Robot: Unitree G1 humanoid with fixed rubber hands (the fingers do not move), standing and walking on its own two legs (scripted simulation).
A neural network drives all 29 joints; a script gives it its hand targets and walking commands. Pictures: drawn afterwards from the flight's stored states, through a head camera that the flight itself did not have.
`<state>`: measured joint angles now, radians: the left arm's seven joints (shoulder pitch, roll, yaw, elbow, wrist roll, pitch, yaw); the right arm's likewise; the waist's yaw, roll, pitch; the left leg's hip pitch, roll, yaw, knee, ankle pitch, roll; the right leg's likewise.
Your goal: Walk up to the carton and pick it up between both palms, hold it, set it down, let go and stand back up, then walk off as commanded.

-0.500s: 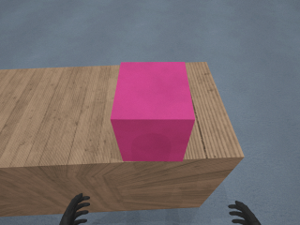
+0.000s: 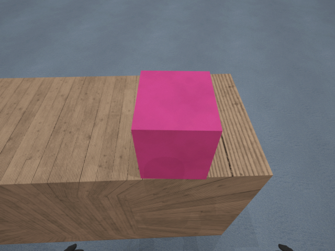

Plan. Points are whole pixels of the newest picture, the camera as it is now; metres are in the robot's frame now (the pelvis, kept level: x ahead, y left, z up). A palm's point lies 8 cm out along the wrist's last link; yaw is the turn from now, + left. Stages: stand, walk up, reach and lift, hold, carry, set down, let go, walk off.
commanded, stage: stand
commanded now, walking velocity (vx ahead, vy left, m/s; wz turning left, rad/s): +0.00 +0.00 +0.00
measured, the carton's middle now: (174, 126) +0.42 -0.01 +0.05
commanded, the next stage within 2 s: walk off in 1.16 s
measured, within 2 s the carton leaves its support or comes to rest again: neither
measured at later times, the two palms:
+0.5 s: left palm out of the picture +0.06 +0.29 -0.11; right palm out of the picture +0.04 -0.28 -0.11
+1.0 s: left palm out of the picture +0.04 +0.29 -0.12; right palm out of the picture +0.02 -0.28 -0.12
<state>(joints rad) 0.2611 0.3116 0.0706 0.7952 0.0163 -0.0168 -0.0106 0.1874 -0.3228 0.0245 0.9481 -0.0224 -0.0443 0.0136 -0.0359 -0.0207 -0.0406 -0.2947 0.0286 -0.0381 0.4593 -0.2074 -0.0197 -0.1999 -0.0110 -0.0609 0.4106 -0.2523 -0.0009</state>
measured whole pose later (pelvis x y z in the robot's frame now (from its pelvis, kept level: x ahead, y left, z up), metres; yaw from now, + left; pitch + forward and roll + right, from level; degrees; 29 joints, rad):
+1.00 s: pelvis -0.03 +0.01 +0.00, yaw +0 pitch +0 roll -1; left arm 0.26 0.31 0.07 0.95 0.02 -0.03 -0.01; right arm 0.19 -0.33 0.02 1.08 -0.02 -0.04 0.01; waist -0.04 0.01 -0.04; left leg -0.29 0.03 -0.04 0.46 -0.17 -0.01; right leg -0.20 -0.01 -0.06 0.41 -0.21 0.00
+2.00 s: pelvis -0.16 -0.01 -0.02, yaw +0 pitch -5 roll +0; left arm 0.14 0.33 0.07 0.89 0.02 0.03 0.01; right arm 0.16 -0.44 -0.05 0.87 -0.02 0.09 0.00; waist -0.04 0.08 0.16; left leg -0.41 -0.05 -0.04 1.12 -0.51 -0.01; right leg -0.33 -0.02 -0.06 0.60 -0.19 -0.04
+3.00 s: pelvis -0.43 +0.01 -0.03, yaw +0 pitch -10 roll +0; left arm 0.33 0.39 0.07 0.88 0.02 0.08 0.00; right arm 0.16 -0.40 -0.06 0.84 -0.02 0.11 0.00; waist -0.02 0.08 0.19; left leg -0.54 -0.12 -0.10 1.29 -0.37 -0.02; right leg -0.25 0.07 0.03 0.77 -0.40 -0.05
